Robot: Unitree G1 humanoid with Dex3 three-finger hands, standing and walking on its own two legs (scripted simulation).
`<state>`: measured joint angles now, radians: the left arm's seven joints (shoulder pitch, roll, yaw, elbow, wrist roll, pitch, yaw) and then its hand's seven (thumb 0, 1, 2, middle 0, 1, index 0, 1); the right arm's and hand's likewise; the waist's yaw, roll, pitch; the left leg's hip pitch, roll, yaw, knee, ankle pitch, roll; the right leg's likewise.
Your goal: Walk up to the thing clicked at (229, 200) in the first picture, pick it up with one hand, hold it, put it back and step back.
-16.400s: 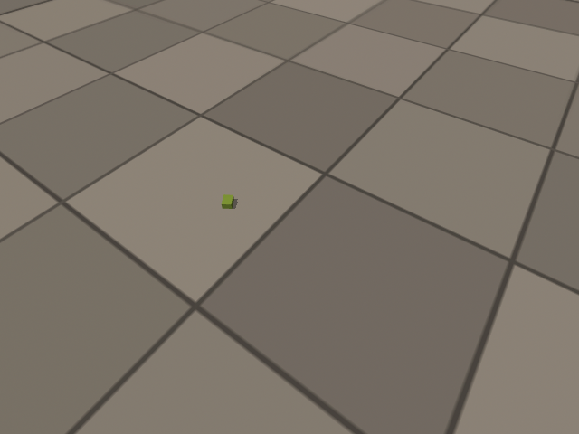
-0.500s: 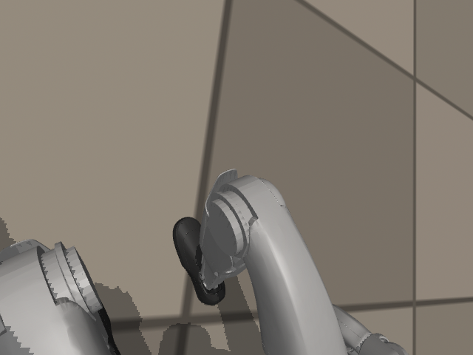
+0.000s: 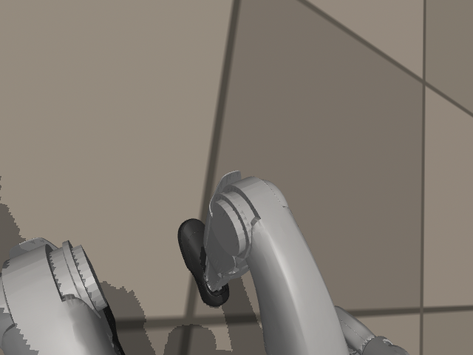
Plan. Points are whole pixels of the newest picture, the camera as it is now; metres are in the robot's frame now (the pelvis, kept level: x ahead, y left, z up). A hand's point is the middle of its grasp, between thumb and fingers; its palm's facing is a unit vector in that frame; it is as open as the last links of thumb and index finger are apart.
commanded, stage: close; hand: left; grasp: from above
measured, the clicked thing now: out of the picture +0.47 +0.31 -0.30
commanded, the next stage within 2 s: settle in 0.60 s
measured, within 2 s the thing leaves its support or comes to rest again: leaves its support in 1.06 s
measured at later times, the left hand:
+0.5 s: hand out of the picture +0.44 +0.30 -0.26, palm faces -0.45 -0.15 -0.88, open 7.5 cm
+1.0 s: hand out of the picture +0.45 +0.30 -0.26, palm faces -0.45 -0.16 -0.88, open 7.4 cm
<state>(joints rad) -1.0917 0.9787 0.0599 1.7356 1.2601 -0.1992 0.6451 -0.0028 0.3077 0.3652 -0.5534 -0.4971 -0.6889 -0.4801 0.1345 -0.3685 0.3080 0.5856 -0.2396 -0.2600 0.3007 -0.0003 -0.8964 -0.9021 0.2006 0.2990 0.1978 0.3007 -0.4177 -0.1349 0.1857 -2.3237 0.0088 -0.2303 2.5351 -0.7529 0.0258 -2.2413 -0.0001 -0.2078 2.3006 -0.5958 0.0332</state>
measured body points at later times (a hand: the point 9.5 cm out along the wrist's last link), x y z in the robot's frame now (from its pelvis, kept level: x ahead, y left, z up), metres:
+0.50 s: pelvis +0.00 +0.00 +0.00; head +0.28 +0.13 +0.32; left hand +0.46 +0.31 -0.21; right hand +0.05 -0.25 -0.05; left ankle +0.06 +0.11 -0.28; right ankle +0.13 -0.11 -0.28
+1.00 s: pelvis +0.00 +0.00 +0.00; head +0.28 +0.13 +0.33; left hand +0.47 +0.31 -0.21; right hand +0.05 -0.25 -0.05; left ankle +0.06 +0.11 -0.28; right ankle +0.13 -0.11 -0.28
